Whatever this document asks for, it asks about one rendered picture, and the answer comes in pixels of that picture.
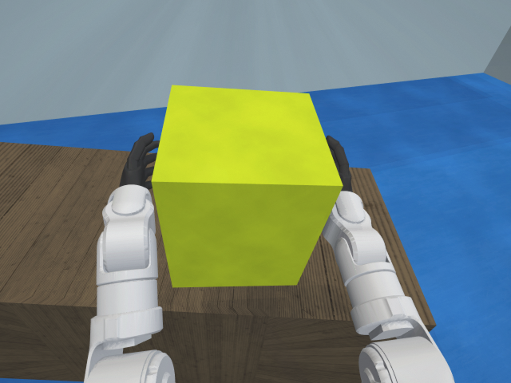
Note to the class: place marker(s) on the robot right upper arm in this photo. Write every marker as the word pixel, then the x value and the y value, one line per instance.
pixel 405 360

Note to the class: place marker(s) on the left robot hand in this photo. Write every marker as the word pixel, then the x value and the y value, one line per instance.
pixel 135 171

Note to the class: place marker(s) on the robot left forearm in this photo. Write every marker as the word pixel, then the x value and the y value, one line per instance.
pixel 127 304

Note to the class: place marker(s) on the robot left upper arm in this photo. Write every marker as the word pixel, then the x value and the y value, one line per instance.
pixel 152 366

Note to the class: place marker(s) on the right robot hand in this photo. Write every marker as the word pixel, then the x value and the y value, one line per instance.
pixel 341 162

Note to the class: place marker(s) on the robot right forearm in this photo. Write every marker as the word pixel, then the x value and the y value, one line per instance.
pixel 380 308

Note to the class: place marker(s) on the pedestal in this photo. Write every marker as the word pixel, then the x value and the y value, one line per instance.
pixel 51 203

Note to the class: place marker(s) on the carton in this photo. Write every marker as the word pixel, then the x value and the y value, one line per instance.
pixel 244 182

